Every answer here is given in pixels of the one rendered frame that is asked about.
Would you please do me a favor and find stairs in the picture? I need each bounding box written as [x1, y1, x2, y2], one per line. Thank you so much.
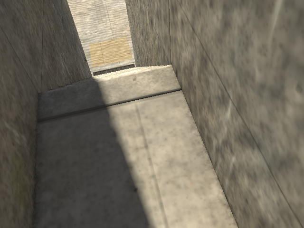
[50, 65, 163, 90]

